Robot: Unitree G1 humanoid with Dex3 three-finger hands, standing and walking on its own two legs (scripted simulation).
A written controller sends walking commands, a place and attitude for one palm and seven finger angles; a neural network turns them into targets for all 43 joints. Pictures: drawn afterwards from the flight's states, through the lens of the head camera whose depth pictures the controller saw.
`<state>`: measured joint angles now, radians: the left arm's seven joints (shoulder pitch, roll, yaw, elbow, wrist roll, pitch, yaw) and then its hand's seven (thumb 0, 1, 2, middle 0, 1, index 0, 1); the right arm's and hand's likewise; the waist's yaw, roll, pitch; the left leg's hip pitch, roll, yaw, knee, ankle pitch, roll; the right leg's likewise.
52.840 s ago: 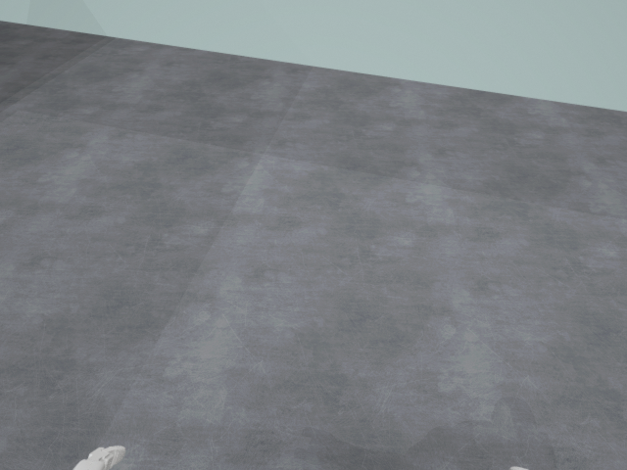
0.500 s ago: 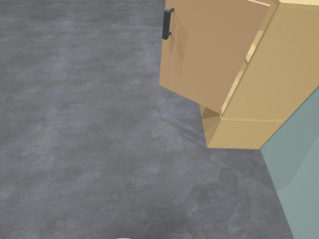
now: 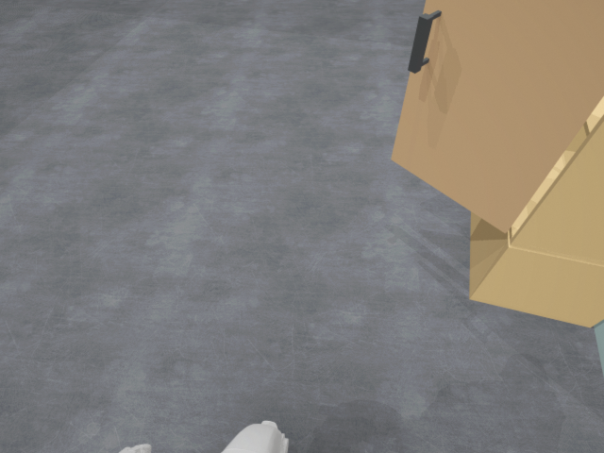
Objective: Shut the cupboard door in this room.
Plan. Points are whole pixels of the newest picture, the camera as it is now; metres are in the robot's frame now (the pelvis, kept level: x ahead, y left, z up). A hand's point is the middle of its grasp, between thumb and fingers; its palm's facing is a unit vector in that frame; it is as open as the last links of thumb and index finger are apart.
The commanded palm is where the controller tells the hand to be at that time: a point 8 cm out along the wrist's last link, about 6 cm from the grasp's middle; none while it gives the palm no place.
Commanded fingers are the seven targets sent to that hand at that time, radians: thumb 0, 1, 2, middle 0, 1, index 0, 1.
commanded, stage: walk to a spot facing it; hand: left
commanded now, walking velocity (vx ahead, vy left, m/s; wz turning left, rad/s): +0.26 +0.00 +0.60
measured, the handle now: (425, 41) +0.98 -0.27 +0.03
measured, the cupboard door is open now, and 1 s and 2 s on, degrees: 58 58 58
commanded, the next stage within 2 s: turn to face it in 1.06 s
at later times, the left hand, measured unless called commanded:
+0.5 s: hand out of the picture +0.09 +0.26 -0.15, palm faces +0.32 -0.91 -0.26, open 7.4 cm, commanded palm none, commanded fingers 0.00 0.90 0.90 -0.20 -0.30 -0.20 -0.30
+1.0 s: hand out of the picture +0.11 +0.17 -0.16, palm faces +0.66 -0.74 -0.15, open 7.4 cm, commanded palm none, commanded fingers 0.00 0.90 0.90 -0.20 -0.30 -0.20 -0.30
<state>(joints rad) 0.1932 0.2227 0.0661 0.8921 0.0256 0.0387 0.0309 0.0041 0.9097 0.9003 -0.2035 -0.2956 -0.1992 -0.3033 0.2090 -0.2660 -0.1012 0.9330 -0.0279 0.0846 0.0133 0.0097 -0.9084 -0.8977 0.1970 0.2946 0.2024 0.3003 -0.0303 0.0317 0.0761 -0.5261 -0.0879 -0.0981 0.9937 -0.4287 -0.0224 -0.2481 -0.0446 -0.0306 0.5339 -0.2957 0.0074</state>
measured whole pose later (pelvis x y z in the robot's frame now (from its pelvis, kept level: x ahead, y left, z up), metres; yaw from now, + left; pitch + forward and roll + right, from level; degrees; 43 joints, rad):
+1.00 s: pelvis +0.23 +0.05 +0.01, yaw +37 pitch +0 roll +0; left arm 0.38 0.13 0.05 1.01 0.03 -0.06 0.00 0.01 0.91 0.90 -0.21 -0.30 -0.20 -0.30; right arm 0.10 -0.21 -0.06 0.93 -0.03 0.03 0.06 0.01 -0.91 -0.90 0.19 0.29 0.20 0.30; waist 0.03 -0.02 0.11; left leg -0.57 0.08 0.09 0.82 -0.24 0.01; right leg -0.04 -0.11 -0.37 0.37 -0.30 0.02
